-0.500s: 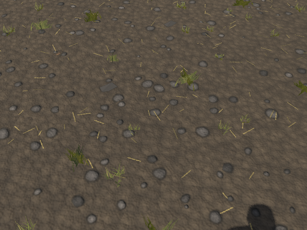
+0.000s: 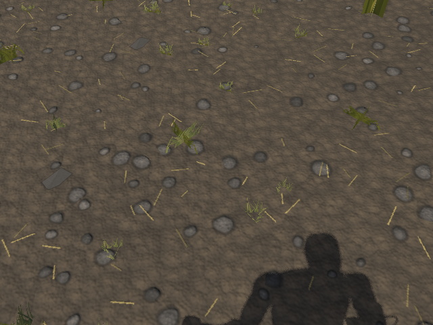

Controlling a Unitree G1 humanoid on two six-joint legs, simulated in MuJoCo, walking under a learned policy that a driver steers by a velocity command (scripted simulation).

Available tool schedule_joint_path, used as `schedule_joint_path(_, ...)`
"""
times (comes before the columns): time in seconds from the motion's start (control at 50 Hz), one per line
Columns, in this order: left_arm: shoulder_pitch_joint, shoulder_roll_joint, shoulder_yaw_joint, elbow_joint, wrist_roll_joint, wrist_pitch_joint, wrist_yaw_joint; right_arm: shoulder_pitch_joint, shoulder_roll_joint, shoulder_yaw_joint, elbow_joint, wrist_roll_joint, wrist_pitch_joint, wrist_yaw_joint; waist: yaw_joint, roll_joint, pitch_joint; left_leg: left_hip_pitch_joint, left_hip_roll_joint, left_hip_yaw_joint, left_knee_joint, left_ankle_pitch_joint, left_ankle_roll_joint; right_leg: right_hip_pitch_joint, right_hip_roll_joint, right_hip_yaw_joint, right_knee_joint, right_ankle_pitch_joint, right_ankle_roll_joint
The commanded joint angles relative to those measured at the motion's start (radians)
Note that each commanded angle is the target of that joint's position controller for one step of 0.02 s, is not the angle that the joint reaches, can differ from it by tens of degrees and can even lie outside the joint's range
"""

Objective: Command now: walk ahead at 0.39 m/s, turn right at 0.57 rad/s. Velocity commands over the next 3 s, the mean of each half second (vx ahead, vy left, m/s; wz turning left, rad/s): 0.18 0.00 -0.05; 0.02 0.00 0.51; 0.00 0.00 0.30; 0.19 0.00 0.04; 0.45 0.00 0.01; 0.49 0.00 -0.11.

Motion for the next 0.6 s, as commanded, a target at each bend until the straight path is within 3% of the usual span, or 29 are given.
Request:
schedule_joint_path(0.02, -0.043, 0.146, 0.029, -0.091, 0.004, -0.022, 0.019, 0.033, -0.093, -0.029, -0.069, -0.023, 0.013, -0.010, -0.054, 0.005, -0.077, -0.099, 0.027, -0.005, -0.142, 0.041, -0.043, 0.081, -0.273, 0.282, -0.177, 0.511, -0.211)
schedule_joint_path(0.06, -0.025, 0.181, 0.041, -0.092, 0.003, -0.012, 0.034, -0.032, -0.063, -0.017, -0.098, -0.030, 0.022, -0.016, -0.040, -0.030, -0.069, -0.054, -0.018, 0.029, -0.324, 0.154, -0.064, 0.008, -0.212, 0.195, -0.147, 0.615, -0.172)
schedule_joint_path(0.1, -0.001, 0.173, 0.039, -0.089, -0.005, 0.007, 0.045, -0.068, -0.045, -0.007, -0.106, -0.026, 0.025, -0.010, -0.013, -0.080, -0.111, 0.018, -0.064, 0.050, -0.492, 0.334, -0.061, 0.001, -0.165, 0.137, -0.111, 0.587, -0.121)
schedule_joint_path(0.14, 0.043, 0.143, 0.027, -0.073, -0.004, 0.015, 0.050, -0.100, -0.048, -0.002, -0.110, -0.016, 0.023, 0.004, 0.027, -0.109, -0.142, 0.057, -0.076, 0.051, -0.591, 0.483, -0.050, 0.043, -0.178, 0.142, -0.094, 0.489, -0.093)
schedule_joint_path(0.18, 0.062, 0.110, 0.012, -0.052, 0.004, 0.012, 0.051, -0.120, -0.061, -0.002, -0.114, -0.019, 0.019, 0.018, 0.038, -0.119, -0.145, 0.068, -0.066, 0.029, -0.642, 0.508, -0.024, 0.098, -0.217, 0.175, -0.070, 0.422, -0.085)
schedule_joint_path(0.24, 0.021, 0.109, 0.003, -0.040, 0.019, 0.006, 0.050, -0.058, -0.109, -0.019, -0.093, -0.031, 0.007, 0.028, -0.014, -0.114, -0.144, 0.120, -0.068, 0.027, -0.721, 0.458, 0.047, 0.173, -0.249, 0.193, 0.053, 0.449, -0.053)
schedule_joint_path(0.26, 0.022, 0.107, 0.001, -0.039, 0.021, 0.003, 0.051, -0.015, -0.131, -0.026, -0.079, -0.039, 0.004, 0.026, -0.033, -0.089, -0.161, 0.200, -0.068, 0.028, -0.760, 0.585, 0.072, 0.174, -0.203, 0.166, 0.141, 0.462, -0.022)
schedule_joint_path(0.28, 0.069, 0.097, -0.002, -0.046, 0.034, -0.002, 0.051, 0.014, -0.184, -0.035, -0.086, -0.050, 0.001, 0.024, -0.011, 0.008, -0.224, 0.356, 0.029, -0.086, -0.713, 0.948, 0.125, 0.105, -0.119, 0.125, 0.308, 0.291, 0.023)
schedule_joint_path(0.3, 0.193, 0.073, -0.013, -0.032, 0.027, -0.007, 0.052, 0.046, -0.199, -0.033, -0.093, -0.061, 0.014, 0.023, 0.011, 0.183, -0.337, 0.586, 0.214, -0.312, -0.689, 1.146, 0.313, -0.091, -0.040, 0.077, 0.585, -0.100, 0.098)
schedule_joint_path(0.32, 0.167, 0.113, -0.013, -0.042, 0.026, 0.001, 0.047, 0.081, -0.141, -0.022, -0.087, -0.034, 0.031, 0.027, -0.021, 0.240, -0.390, 0.618, 0.277, -0.502, -0.777, 1.016, 0.384, -0.193, -0.021, 0.093, 0.718, -0.495, 0.134)
schedule_joint_path(0.34, 0.113, 0.161, 0.001, -0.054, 0.011, 0.020, 0.046, 0.052, -0.136, -0.019, -0.100, -0.010, 0.045, 0.030, -0.024, 0.140, -0.333, 0.562, 0.254, -0.513, -0.802, 0.706, 0.353, -0.255, -0.062, 0.128, 0.799, -0.495, 0.140)
schedule_joint_path(0.38, 0.009, 0.152, 0.007, -0.077, 0.006, 0.060, 0.060, -0.013, -0.156, -0.026, -0.132, -0.006, 0.077, 0.022, -0.029, 0.036, -0.190, 0.364, 0.197, -0.459, -0.878, 0.317, 0.288, -0.323, -0.088, 0.109, 0.819, -0.407, 0.144)
schedule_joint_path(0.4, -0.009, 0.149, 0.010, -0.085, 0.010, 0.073, 0.067, -0.035, -0.156, -0.027, -0.144, -0.012, 0.089, 0.013, -0.018, 0.040, -0.153, 0.271, 0.165, -0.430, -0.914, 0.209, 0.260, -0.292, -0.107, 0.110, 0.758, -0.360, 0.140)
schedule_joint_path(0.44, -0.003, 0.103, 0.001, -0.087, 0.015, 0.075, 0.077, -0.056, -0.149, -0.031, -0.157, -0.022, 0.111, 0.000, -0.001, 0.104, -0.132, 0.173, 0.073, -0.342, -0.944, 0.128, 0.211, -0.203, -0.092, 0.073, 0.582, -0.307, 0.138)
schedule_joint_path(0.48, 0.006, 0.082, -0.004, -0.081, 0.014, 0.065, 0.083, -0.038, -0.152, -0.040, -0.164, -0.019, 0.120, -0.013, -0.005, 0.139, -0.171, 0.181, 0.049, -0.321, -0.938, 0.145, 0.211, -0.149, -0.074, 0.064, 0.475, -0.278, 0.146)
schedule_joint_path(0.54, -0.013, 0.086, -0.006, -0.086, 0.010, 0.057, 0.081, -0.025, -0.163, -0.052, -0.178, -0.007, 0.129, -0.023, -0.019, 0.145, -0.201, 0.195, 0.052, -0.358, -0.934, 0.111, 0.209, -0.097, -0.064, 0.077, 0.348, -0.211, 0.151)
schedule_joint_path(0.6, -0.013, 0.098, -0.002, -0.090, 0.005, 0.047, 0.072, -0.019, -0.163, -0.057, -0.190, -0.001, 0.144, -0.028, -0.019, 0.157, -0.186, 0.199, 0.049, -0.410, -0.931, 0.057, 0.194, -0.055, -0.057, 0.081, 0.223, -0.179, 0.140)
Next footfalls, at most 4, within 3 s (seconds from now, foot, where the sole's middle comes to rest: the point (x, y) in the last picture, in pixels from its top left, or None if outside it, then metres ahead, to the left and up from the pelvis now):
0.26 left None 0.32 0.13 -0.77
0.66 right None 0.28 -0.10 -0.77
1.10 left None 0.20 0.16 -0.77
1.48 right None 0.30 -0.06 -0.77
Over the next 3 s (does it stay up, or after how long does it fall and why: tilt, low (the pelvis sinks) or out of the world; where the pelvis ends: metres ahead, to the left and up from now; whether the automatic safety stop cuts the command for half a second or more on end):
stays up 0.75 0.33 0.00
